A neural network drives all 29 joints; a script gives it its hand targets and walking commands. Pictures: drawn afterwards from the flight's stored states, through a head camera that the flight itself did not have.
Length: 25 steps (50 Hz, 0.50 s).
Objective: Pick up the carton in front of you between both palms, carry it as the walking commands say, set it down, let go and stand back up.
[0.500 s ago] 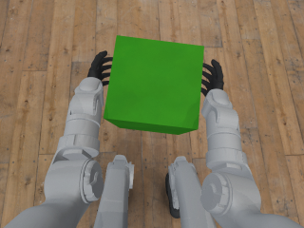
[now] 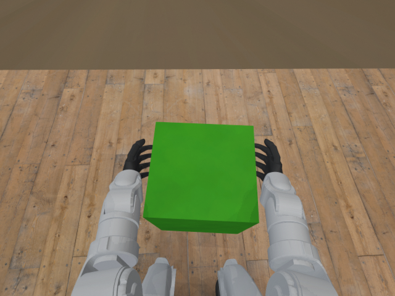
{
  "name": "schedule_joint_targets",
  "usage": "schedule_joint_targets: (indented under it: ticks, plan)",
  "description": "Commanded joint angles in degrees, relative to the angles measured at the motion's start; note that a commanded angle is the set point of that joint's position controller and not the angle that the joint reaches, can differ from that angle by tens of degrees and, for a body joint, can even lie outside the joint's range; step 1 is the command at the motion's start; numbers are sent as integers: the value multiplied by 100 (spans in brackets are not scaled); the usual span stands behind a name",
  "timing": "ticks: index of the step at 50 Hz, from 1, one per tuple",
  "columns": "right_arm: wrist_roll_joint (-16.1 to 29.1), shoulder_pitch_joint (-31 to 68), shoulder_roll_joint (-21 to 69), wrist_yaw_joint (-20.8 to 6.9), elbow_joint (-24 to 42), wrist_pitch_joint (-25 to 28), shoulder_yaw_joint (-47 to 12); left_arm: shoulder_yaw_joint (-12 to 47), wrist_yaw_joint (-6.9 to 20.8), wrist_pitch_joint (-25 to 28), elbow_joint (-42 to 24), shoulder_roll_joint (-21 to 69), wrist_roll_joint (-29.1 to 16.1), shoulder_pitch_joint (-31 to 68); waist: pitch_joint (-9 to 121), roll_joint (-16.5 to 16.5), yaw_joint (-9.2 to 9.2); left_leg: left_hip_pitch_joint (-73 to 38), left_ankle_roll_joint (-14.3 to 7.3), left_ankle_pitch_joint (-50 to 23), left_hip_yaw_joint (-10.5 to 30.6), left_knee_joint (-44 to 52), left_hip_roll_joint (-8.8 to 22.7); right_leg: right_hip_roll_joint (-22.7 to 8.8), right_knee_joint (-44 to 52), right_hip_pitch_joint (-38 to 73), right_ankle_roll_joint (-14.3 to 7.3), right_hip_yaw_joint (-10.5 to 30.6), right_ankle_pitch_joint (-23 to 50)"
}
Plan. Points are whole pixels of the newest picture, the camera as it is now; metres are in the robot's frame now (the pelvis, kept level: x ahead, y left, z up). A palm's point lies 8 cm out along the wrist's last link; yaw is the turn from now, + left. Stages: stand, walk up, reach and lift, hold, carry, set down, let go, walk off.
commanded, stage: reach and lift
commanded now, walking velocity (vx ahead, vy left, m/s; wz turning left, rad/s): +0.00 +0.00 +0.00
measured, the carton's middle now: (201, 184) +0.38 +0.00 -0.10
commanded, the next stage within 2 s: hold in 1.48 s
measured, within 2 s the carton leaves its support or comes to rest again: neither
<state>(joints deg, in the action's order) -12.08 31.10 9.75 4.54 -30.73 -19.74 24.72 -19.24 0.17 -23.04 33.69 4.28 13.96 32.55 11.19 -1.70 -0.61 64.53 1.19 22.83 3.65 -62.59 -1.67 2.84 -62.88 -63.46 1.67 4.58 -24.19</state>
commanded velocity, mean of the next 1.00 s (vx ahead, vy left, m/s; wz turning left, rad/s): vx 0.00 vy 0.00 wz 0.00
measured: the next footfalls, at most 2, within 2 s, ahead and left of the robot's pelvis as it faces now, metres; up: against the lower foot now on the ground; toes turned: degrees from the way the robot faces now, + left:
none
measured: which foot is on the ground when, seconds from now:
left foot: down 0.00-1.00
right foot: down 0.00-1.00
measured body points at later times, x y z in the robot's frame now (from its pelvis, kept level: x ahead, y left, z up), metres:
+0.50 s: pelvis +0.04 -0.01 +0.09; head +0.01 +0.00 +0.54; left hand +0.34 +0.15 +0.10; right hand +0.35 -0.15 +0.11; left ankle +0.06 +0.13 -0.65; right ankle +0.05 -0.13 -0.65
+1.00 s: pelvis +0.03 +0.00 +0.09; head +0.01 +0.00 +0.54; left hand +0.33 +0.15 +0.11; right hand +0.35 -0.15 +0.12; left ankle +0.06 +0.13 -0.65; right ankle +0.05 -0.13 -0.65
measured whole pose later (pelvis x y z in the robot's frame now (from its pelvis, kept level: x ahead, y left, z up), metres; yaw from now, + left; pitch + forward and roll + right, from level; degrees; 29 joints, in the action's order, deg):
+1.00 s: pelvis +0.03 +0.00 +0.09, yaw +0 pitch -4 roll +0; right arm -18.2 20.3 10.2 0.1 -22.5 -33.8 19.3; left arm -16.1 0.6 -37.4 20.9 9.7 18.1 18.6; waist -1.1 -0.7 0.2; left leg 10.1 0.8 11.3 4.0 -25.4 -0.9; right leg 0.9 -26.1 -9.3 0.8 5.0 -12.8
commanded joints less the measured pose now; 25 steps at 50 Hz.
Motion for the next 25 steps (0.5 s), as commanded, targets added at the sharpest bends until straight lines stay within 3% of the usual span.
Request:
schedule_joint_targets:
  ticks: [1, 10, 18, 21, 25]
  plan:
    - [851, 2939, 6147, -1646, -488, -150, -3736, 3280, 1423, 282, -294, 6081, -1014, 3313, 3490, 241, 52, -3073, -135, -1519, -132, 1133, -594, 560, 1242, 2218, -74, -174, 1386]
    - [772, 1885, 6112, -1708, -248, -390, -3964, 3505, 1399, 68, -640, 6045, -1029, 2293, 2460, 170, 73, -4376, -136, -2157, 2, 2285, -516, 406, 2417, 3658, -105, -33, 2148]
    - [922, 1046, 6006, -1794, 232, -869, -4187, 3856, 1365, -413, -1367, 5963, -1207, 1631, 1604, 145, 79, -5492, -98, -2525, 38, 3250, -428, 302, 3362, 4938, -95, 30, 2649]
    - [967, 894, 5906, -1833, 377, -1092, -4218, 3914, 1350, -664, -1589, 5906, -1244, 1469, 1106, 125, 90, -5757, -95, -2412, 33, 3598, -404, 272, 3705, 5221, -89, 31, 2549]
    - [841, 916, 5736, -1884, 331, -1325, -3948, 3621, 1378, -929, -1477, 5833, -1113, 1366, 311, 92, 101, -5810, -138, -1770, 8, 3901, -388, 225, 4036, 5222, -134, 1, 1870]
